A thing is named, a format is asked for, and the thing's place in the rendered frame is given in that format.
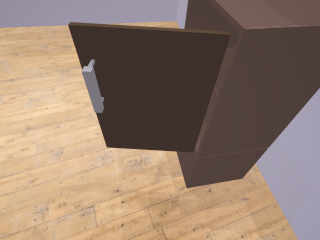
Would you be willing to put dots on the cupboard door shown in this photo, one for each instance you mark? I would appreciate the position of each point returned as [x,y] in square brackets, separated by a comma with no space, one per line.
[157,82]

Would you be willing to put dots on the handle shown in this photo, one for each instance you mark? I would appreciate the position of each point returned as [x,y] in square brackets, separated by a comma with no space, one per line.
[90,79]

